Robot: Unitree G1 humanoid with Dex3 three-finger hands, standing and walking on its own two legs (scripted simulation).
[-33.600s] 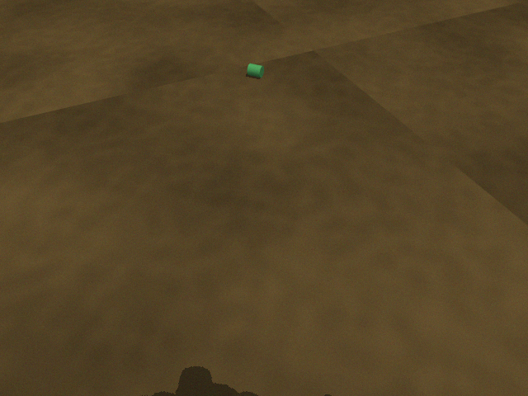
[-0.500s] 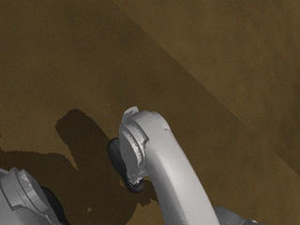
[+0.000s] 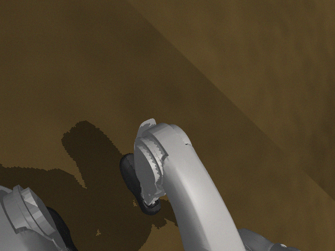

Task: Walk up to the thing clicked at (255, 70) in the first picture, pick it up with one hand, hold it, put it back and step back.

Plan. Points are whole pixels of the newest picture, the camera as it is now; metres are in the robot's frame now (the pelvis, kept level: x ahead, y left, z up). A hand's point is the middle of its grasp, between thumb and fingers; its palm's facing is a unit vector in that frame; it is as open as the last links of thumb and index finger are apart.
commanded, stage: open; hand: left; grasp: from above
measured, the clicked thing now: out of the picture +0.45 +0.34 -0.28
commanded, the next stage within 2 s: withdraw in 0.06 s
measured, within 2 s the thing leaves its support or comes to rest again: rests again in 0.92 s
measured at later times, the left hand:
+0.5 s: hand out of the picture +0.48 +0.36 -0.19, palm faces +0.10 -0.41 -0.91, open 13.6 cm
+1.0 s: hand out of the picture +0.44 +0.34 -0.12, palm faces -0.40 -0.28 -0.87, open 13.8 cm
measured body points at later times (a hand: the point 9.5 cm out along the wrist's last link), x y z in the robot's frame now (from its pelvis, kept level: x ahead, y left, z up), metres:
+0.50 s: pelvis +0.00 +0.00 +0.01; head +0.29 +0.10 +0.34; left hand +0.48 +0.38 -0.14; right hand +0.01 -0.26 -0.05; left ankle +0.07 +0.13 -0.29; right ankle +0.13 -0.12 -0.29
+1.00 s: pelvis +0.00 -0.01 +0.02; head +0.22 +0.06 +0.41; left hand +0.46 +0.35 -0.07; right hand +0.06 -0.27 -0.08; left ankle +0.07 +0.13 -0.29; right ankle +0.13 -0.11 -0.29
